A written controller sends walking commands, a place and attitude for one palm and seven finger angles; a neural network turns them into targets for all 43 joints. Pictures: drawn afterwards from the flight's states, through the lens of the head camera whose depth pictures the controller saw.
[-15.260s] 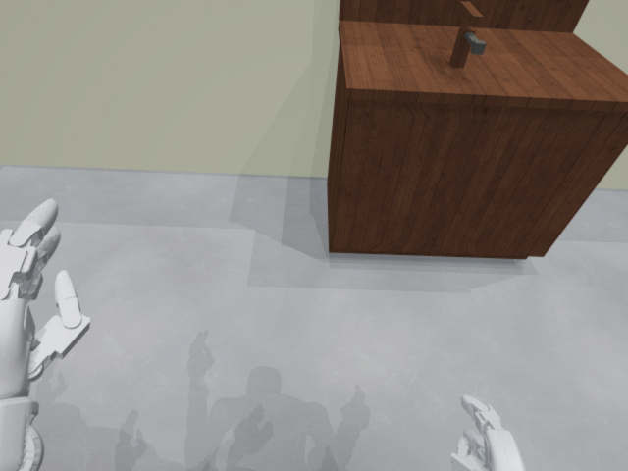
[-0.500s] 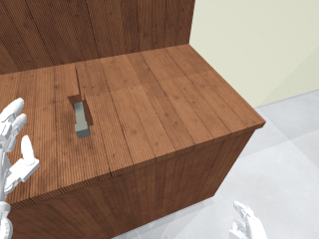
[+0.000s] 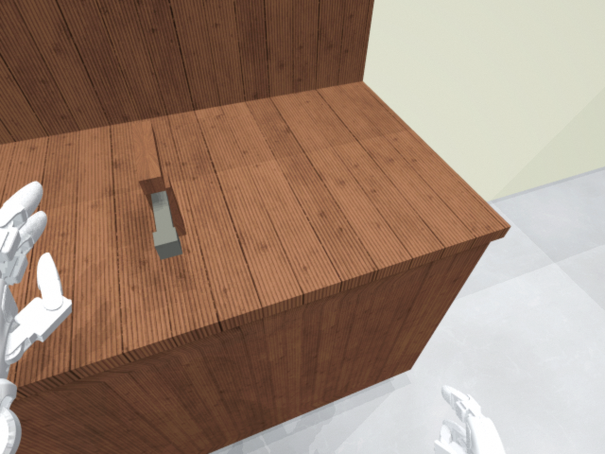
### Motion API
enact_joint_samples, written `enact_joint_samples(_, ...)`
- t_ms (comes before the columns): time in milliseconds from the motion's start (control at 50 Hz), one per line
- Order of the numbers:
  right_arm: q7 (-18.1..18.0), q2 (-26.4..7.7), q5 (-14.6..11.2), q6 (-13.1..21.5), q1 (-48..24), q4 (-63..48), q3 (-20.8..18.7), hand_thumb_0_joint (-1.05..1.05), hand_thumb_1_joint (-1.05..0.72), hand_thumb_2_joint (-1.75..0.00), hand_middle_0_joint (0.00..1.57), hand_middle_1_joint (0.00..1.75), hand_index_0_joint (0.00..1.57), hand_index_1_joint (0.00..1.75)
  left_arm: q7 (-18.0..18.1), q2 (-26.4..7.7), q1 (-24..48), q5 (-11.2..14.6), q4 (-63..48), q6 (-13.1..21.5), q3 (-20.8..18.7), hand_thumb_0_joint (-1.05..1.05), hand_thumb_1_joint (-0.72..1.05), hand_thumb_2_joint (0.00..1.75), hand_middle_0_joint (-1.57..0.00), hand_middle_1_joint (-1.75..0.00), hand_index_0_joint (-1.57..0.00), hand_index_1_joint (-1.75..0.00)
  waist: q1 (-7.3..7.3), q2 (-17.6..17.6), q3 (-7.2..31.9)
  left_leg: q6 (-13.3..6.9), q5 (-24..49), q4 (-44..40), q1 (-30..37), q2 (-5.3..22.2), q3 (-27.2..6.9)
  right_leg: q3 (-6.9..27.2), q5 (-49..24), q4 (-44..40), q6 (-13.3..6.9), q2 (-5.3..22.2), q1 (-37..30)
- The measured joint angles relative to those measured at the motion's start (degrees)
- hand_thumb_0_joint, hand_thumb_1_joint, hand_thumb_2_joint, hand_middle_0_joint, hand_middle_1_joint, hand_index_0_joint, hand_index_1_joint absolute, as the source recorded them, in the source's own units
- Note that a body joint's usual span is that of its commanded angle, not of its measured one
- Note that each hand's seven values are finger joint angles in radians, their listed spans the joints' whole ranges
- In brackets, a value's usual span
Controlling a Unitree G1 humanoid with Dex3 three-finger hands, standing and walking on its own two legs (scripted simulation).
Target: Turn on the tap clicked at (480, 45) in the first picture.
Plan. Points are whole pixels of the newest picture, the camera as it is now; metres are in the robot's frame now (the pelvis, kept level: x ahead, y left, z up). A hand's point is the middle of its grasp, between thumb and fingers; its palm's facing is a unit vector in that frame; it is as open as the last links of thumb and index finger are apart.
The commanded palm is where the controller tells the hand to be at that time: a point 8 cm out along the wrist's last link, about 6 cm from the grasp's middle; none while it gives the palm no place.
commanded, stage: shuffle to correct the standing spot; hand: left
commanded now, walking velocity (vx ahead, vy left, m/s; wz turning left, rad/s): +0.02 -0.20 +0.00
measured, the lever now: (167, 243) +0.34 +0.20 +0.11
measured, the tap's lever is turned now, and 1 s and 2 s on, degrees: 0 0 0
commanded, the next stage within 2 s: none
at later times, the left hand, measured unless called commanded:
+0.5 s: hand (71, 304) +0.22 +0.24 +0.17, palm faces +0.35 -0.85 -0.39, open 7.4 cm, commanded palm +0.16 +0.28 +0.18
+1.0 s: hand (64, 309) +0.22 +0.25 +0.16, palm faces +0.35 -0.86 -0.36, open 7.4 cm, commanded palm +0.16 +0.29 +0.18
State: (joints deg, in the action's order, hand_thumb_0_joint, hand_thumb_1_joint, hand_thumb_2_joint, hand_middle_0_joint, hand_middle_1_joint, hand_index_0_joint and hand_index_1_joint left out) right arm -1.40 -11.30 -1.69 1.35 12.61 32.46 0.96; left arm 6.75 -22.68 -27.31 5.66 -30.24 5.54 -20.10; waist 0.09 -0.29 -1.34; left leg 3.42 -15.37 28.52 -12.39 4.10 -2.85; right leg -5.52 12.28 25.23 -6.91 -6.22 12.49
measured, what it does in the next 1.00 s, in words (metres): stands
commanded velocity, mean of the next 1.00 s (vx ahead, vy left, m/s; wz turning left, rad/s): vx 0.02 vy -0.20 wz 0.00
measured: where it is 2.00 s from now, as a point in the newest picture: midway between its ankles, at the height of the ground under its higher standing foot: outside the picture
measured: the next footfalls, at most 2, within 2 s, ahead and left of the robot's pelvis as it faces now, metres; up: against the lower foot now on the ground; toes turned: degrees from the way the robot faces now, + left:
none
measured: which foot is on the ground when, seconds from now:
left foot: down 0.00-1.00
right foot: down 0.00-1.00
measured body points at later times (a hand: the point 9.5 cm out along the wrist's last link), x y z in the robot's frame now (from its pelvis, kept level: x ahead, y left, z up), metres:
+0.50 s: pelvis +0.00 +0.00 +0.00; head +0.01 +0.00 +0.45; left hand +0.19 +0.28 +0.19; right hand +0.18 -0.23 -0.08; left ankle +0.00 +0.17 -0.73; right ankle +0.02 -0.03 -0.74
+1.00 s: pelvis +0.00 +0.01 +0.00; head +0.01 +0.01 +0.45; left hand +0.19 +0.29 +0.18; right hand +0.17 -0.22 -0.08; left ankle +0.00 +0.17 -0.74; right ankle +0.02 -0.03 -0.74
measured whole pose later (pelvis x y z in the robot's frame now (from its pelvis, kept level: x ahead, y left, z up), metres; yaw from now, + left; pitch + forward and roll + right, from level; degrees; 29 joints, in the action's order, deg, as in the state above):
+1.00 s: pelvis +0.00 +0.01 +0.00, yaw +0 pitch -1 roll -1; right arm -1.4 -11.3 -1.8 0.7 11.7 32.7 1.0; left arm 7.0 -21.9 -28.3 6.2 -29.5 4.5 -19.3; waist -0.1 0.0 -1.2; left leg 2.7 -16.6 30.2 -12.9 4.0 -2.5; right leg -5.3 12.9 25.9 -6.6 -6.1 12.6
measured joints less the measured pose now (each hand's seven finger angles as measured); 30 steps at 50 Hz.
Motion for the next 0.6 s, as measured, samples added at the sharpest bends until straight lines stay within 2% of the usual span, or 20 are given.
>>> enact_joint_samples(140,0.07,-0.09,-0.09,0.08,0.18,0.39,-0.14,0.01,-0.90,-0.90,0.20,0.30,0.20,0.30,-0.01,0.72,-0.70,0.23,0.54,-0.42,0.84,0.01,0.90,0.89,-0.21,-0.30,-0.21,-0.31,-0.26,-0.17,0.38,-1.24,-0.84,1.28,-0.75,0.01,0.07,0.01,0.40,0.65,-0.29,-0.07,0.49)
enact_joint_samples(300,-0.14,-0.02,0.12,0.18,-0.36,0.39,-0.16,0.01,-0.90,-0.90,0.20,0.30,0.20,0.30,0.11,0.11,-0.24,0.14,-0.33,-0.29,0.45,0.01,0.89,0.89,-0.21,-0.30,-0.21,-0.31,-0.40,0.49,0.25,0.24,-0.49,0.46,-0.01,-0.03,0.06,0.00,0.66,0.71,0.04,0.09,0.12)
enact_joint_samples(600,-0.07,-0.20,-0.05,-0.25,-1.18,0.17,-0.29,0.01,-0.90,-0.90,0.20,0.30,0.20,0.30,0.06,0.51,-0.93,0.55,0.12,-0.53,0.58,0.01,0.89,0.89,-0.21,-0.30,-0.21,-0.31,-0.12,0.20,0.14,-0.82,-1.36,1.81,-0.50,0.05,0.12,0.00,1.06,1.32,-0.15,-0.02,0.30)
